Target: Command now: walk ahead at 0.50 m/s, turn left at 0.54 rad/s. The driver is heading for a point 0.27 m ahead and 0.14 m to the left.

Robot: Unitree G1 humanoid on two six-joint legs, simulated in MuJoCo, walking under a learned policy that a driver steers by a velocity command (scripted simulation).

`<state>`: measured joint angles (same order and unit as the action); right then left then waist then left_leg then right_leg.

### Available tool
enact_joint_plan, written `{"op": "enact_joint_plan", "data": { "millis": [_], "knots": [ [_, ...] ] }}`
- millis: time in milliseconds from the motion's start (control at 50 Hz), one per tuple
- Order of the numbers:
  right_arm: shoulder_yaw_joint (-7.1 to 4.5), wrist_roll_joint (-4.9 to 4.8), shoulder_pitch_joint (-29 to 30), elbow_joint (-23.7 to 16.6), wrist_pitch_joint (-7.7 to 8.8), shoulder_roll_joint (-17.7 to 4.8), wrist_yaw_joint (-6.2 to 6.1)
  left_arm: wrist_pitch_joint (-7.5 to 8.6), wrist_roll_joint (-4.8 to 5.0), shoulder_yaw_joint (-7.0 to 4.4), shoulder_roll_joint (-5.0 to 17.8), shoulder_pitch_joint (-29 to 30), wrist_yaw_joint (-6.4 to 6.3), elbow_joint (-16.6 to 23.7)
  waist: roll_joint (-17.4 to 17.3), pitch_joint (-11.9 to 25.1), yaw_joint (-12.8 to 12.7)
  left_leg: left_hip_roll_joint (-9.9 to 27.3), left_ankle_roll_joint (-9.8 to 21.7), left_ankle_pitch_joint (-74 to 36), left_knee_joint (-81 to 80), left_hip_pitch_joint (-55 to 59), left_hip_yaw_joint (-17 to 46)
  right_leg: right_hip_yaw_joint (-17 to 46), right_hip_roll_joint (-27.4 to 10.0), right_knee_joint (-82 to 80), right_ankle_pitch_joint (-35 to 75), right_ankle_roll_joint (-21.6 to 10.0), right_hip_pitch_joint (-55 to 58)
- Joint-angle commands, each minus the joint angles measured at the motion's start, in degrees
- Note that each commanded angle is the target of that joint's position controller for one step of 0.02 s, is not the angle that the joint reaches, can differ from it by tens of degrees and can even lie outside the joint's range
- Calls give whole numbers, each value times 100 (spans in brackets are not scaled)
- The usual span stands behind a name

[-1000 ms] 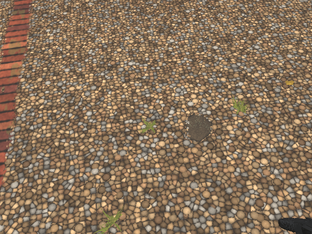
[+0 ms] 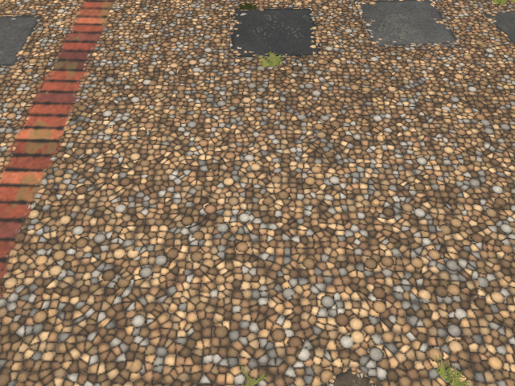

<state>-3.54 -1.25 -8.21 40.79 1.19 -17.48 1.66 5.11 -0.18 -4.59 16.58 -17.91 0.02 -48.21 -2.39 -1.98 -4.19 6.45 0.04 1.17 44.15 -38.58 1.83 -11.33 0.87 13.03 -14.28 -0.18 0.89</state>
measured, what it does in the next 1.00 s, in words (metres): walks ahead: left foot, then right foot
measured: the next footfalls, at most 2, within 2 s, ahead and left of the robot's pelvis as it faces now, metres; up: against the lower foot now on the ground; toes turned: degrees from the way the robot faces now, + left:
left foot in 0.14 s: +0.25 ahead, +0.14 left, +0.00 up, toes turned +9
right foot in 0.58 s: +0.37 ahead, -0.07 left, +0.00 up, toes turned +9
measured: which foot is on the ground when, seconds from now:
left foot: up 0.00-0.12, down 0.14-1.00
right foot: down 0.00-0.14, up 0.16-0.56, down 0.58-1.00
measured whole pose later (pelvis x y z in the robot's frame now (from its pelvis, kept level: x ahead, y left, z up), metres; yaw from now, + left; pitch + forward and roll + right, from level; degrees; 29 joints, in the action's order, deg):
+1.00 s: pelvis +0.28 +0.03 +0.00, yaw +10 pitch -1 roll +0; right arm -2.2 0.4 -11.0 55.3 -1.4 -14.8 -1.5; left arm 0.5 0.0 -2.2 13.8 -4.6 -0.9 -56.6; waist 0.1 -2.3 0.5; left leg -1.0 0.7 18.9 26.2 -6.1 0.6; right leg -0.1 -0.3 28.1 -12.5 -0.1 -14.5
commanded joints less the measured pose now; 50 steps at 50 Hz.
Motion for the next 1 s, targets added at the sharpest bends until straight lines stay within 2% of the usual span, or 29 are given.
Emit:
{"op": "enact_joint_plan", "data": {
  "millis": [20, 60, 100, 120, 140, 160, 180, 200, 220, 240, 260, 300, 340, 400, 460, 500, 540, 560, 580, 600, 620, 640, 660, 680, 720, 820, 1000],
  "knots": [
    [4, -1, 482, -547, 46, -184, 109, 25, 95, -236, 1002, 310, -34, 326, 432, -327, 78, 13, 156, -122, -522, 157, -139, 371, -1703, -514, 1717, -854, -189],
    [-32, 16, 623, -687, 28, -276, 149, -62, 161, -278, 1110, 225, -34, 247, 465, -333, 105, -117, 322, 347, -705, 185, -318, 244, -1799, -180, 2291, -753, 201],
    [-146, 36, 288, -708, -10, -480, 151, -146, 217, -326, 1288, 279, -55, 244, 642, 25, 390, -508, 557, 949, -747, 908, -677, 42, -1760, 725, 4159, -614, 381],
    [-281, 57, -432, -542, -18, -678, 125, -204, 243, -308, 1274, 357, -68, 248, 570, 384, 840, -814, 717, 797, -1076, 1922, -812, -118, -1575, 1818, 4904, -469, 148],
    [-475, 69, -1312, -309, -47, -1060, 32, -201, 181, -221, 1083, 232, -89, 264, 299, 892, 1239, -879, 908, 92, -1301, 3473, -542, -193, -1295, 3232, 4364, -203, -713],
    [-591, 112, -1436, -321, -45, -1787, -87, -120, -110, 14, 389, -214, -50, 562, -1300, 1430, 793, 762, 1786, -1003, -1372, 5556, 2109, -167, -411, 5538, -209, 273, -3229],
    [-463, 141, -1372, -611, 29, -1582, -56, 24, -52, 80, 521, -265, 0, 474, -1001, 2674, 882, 1675, 2480, -1595, -2108, 5965, 4105, 1193, 112, 6650, -2429, 357, -3679],
    [-316, 166, -1182, -559, 87, -1153, 7, 41, 199, -51, 960, 223, 37, 476, -271, 2262, 1027, 1475, 2163, -2314, -2121, 5567, 3054, 1558, -243, 6759, -2044, 285, -3912],
    [-266, 118, -996, -459, 130, -957, 17, 49, 225, -4, 832, 407, 15, 519, -176, 1529, 863, 1189, 1894, -2677, -2030, 4835, 2130, 1414, -489, 6355, -1677, 214, -4028],
    [-216, 72, -670, -432, 141, -754, 5, 27, 109, -1, 771, 497, -51, 449, 100, 1084, 687, 898, 1634, -2600, -2100, 4137, 1613, 1375, -694, 5899, -1344, 213, -3931],
    [-164, 100, -408, -463, 139, -624, -13, -47, 67, -32, 810, 473, -90, 412, -37, 889, 498, 725, 1524, -2663, -2283, 3502, 1296, 1389, -803, 5627, -1114, 216, -3543],
    [-160, 205, -169, -476, 171, -642, -28, -226, 53, -27, 697, 190, -126, 290, -112, 908, 249, 612, 1533, -3104, -2555, 2794, 942, 1349, -746, 5421, -750, 299, -2889],
    [-153, 211, -92, -378, 224, -642, -62, -313, 9, -2, 562, 115, -174, 243, -100, 913, 152, 533, 1555, -3324, -2678, 2623, 627, 1345, -692, 4933, -389, 388, -2778],
    [-113, 190, -25, -203, 178, -562, -152, -348, -23, 60, 405, 455, -185, 289, -212, 870, 222, 363, 1386, -2955, -2707, 2698, 310, 1376, -702, 3824, 272, 438, -2709],
    [-91, 230, -79, -16, 107, -570, -187, -366, 10, 83, 407, 820, -144, 312, -268, 803, 404, 347, 1301, -2257, -2766, 2722, 295, 1361, -627, 2907, 803, 442, -2382],
    [-58, 241, -113, 130, 71, -525, -167, -382, 14, 64, 466, 945, -125, 314, -298, 697, 461, 427, 1299, -1770, -2732, 2753, 447, 1384, -575, 2523, 732, 404, -2224],
    [-20, 205, -70, 250, 44, -461, -148, -371, -15, 46, 497, 970, -104, 309, -314, 591, 422, 469, 1241, -1384, -2538, 2770, 608, 1363, -506, 2055, 565, 283, -2004],
    [14, 155, 12, 291, 30, -394, -150, -348, -52, 46, 470, 851, -90, 258, -256, 575, 292, 370, 1104, -1047, -2350, 2701, 604, 1304, -453, 1528, 897, 182, -1660],
    [60, 137, -141, 372, 38, -277, -152, -320, -115, 39, 539, 806, -87, 232, -73, 563, 262, 147, 830, -534, -2184, 2613, 582, 1426, -541, 965, 1826, 70, -1231],
    [98, 250, -447, 410, 70, -171, -155, -302, -143, -8, 835, 835, -120, 254, 374, 682, 497, -226, 541, 208, -1892, 2461, 439, 1854, -982, 1028, 3179, -80, -763],
    [76, 287, -994, 538, 85, -172, -154, -333, -103, -40, 1017, 1022, -148, 236, 1008, 794, 898, -572, 331, 1176, -1906, 2190, 226, 2036, -1232, 1288, 3347, -461, -479],
    [116, 284, -822, 584, 43, -139, -192, -379, -44, 25, 626, 1180, -120, 206, 1079, 802, 764, -632, 198, 1411, -2046, 2450, 94, 1998, -1116, 1205, 2372, -553, -824],
    [93, 250, -478, 563, -29, -282, -220, -400, -23, 68, 429, 1256, -78, 201, 904, 587, 595, -622, 180, 1323, -2072, 2529, 79, 1891, -905, 1120, 1754, -418, -1106],
    [70, 207, -326, 576, -103, -330, -252, -394, -37, 85, 407, 1272, -54, 160, 769, 509, 527, -587, 210, 1157, -2046, 2532, 102, 1775, -780, 1122, 1619, -300, -1167],
    [61, 213, -297, 613, -212, -353, -273, -332, -29, 79, 477, 1195, -23, 18, 715, 483, 494, -524, 238, 818, -2087, 2599, 177, 1665, -676, 1190, 1772, -215, -1101],
    [38, 169, -306, 868, -195, -335, -294, -317, 4, 92, 478, 1211, -70, -273, 451, 616, 430, -468, 193, 101, -2055, 2792, 180, 1567, -607, 1371, 2401, -267, -797],
    [35, 163, -380, 1345, -202, -298, -344, -438, 15, 102, 443, 1464, -118, -674, 232, 406, 439, -461, 124, 221, -2179, 2846, 110, 1469, -469, 1294, 1986, -279, -789]
  ]
}}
